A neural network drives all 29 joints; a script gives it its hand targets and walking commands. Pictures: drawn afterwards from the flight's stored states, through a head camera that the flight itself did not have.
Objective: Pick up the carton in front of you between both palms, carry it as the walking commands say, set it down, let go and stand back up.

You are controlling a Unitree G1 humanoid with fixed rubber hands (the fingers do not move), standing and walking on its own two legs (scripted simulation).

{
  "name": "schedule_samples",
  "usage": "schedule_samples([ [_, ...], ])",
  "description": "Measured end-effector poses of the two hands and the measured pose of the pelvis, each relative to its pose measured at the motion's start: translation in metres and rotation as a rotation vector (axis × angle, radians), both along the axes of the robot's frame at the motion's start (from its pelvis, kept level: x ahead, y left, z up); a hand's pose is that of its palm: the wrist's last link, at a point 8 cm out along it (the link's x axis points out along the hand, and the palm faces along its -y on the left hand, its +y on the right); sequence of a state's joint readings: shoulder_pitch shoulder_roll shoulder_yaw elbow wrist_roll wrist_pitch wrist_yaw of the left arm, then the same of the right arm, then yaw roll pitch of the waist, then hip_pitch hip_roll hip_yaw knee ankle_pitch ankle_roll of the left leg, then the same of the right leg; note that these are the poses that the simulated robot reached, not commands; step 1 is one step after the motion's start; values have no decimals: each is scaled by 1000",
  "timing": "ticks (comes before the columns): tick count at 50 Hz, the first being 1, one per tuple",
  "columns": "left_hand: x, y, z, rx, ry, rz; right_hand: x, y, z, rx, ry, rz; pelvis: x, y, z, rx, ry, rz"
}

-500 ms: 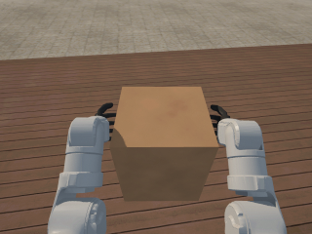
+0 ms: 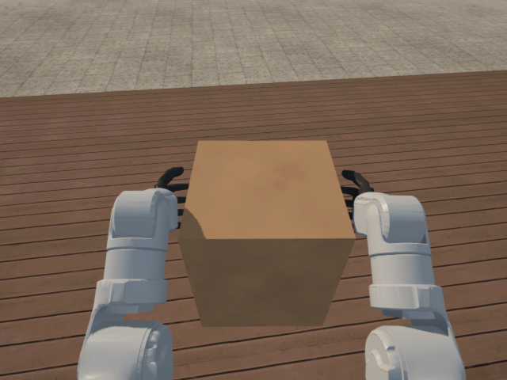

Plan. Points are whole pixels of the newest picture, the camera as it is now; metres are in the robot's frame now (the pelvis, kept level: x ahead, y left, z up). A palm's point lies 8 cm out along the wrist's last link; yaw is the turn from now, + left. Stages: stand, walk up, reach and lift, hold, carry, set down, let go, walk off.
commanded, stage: carry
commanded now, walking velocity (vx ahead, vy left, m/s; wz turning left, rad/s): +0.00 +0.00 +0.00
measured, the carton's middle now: (262, 236) +0.36 +0.00 +0.05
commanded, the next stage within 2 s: none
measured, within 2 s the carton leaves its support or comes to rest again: neither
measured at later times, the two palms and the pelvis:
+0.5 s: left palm (183, 180) +0.40 +0.13 +0.14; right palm (372, 191) +0.38 -0.17 +0.13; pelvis +0.04 -0.02 +0.01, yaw +0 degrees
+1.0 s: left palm (214, 115) +0.61 +0.10 +0.13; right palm (355, 118) +0.62 -0.20 +0.12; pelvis +0.25 -0.06 +0.01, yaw -1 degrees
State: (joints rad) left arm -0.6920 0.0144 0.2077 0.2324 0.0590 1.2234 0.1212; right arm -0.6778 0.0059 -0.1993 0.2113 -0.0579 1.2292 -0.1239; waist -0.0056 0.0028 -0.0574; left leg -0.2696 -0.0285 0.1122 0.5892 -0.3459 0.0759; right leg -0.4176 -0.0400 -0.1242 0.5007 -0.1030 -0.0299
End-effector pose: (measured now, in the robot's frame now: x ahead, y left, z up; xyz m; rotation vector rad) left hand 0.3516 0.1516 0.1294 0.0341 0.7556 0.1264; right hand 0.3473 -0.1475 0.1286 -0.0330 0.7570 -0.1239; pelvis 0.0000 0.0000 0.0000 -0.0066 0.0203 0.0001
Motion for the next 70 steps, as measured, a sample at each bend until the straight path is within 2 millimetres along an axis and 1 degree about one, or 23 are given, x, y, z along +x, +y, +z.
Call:
schedule_samples([
  [14,0,0,0,0,0,0,0,0,0,0,0,0,1,0,0,1,0,0],
  [17,3,-1,1,0,2,-1,2,-1,1,2,2,-2,7,-1,1,0,3,-1],
  [20,12,-6,5,3,5,-6,9,-6,2,3,5,-6,18,-4,4,-5,14,-2],
  [24,37,-19,11,6,7,-15,29,-18,5,1,7,-9,38,-13,9,-9,35,-3],
  [29,79,-45,13,6,-3,-25,66,-44,5,4,-3,-21,72,-33,5,-10,55,-9],
  [32,102,-60,4,11,-12,-17,94,-59,-3,15,-12,-18,94,-47,-4,-13,53,-4],
  [36,119,-67,-15,16,40,1,123,-67,-15,24,40,-5,120,-59,2,10,58,-5],
  [38,130,-67,-18,22,50,8,140,-67,-17,26,51,7,133,-63,6,16,61,-8],
  [40,146,-66,-15,21,40,19,159,-66,-16,28,40,16,147,-65,10,20,64,-11],
  [43,177,-64,-6,13,-2,35,190,-65,-8,37,-1,18,171,-66,14,23,72,-14],
  [46,212,-61,3,1,-38,47,223,-61,-3,50,-37,8,202,-64,13,22,77,-19],
  [48,237,-58,3,-7,-49,51,246,-58,-3,57,-47,-1,227,-60,11,19,78,-21],
  [50,262,-53,-1,-12,-50,50,270,-53,-7,57,-48,-6,254,-56,6,11,77,-23],
  [52,289,-46,-9,-15,-48,44,296,-47,-13,50,-47,-10,283,-50,-3,2,72,-26],
  [55,334,-38,-28,-24,-52,16,336,-39,-25,23,-52,-25,329,-40,-24,-18,49,-39],
  [56,349,-36,-36,-33,-47,6,347,-37,-31,8,-47,-30,341,-38,-29,-8,46,-36],
  [59,381,-36,-59,-40,18,-23,371,-36,-50,-15,17,-47,370,-32,-29,-7,44,-36],
  [61,400,-38,-67,-32,57,-42,385,-38,-61,-14,57,-60,389,-28,-25,-12,48,-36],
  [63,420,-40,-70,-28,73,-55,401,-40,-65,-12,73,-70,408,-25,-21,-14,53,-37],
  [65,443,-43,-69,-30,65,-61,420,-42,-65,-9,64,-80,427,-24,-17,-15,59,-37],
  [70,502,-49,-58,-45,3,-53,478,-49,-54,3,1,-97,483,-27,-14,-13,73,-30],
])
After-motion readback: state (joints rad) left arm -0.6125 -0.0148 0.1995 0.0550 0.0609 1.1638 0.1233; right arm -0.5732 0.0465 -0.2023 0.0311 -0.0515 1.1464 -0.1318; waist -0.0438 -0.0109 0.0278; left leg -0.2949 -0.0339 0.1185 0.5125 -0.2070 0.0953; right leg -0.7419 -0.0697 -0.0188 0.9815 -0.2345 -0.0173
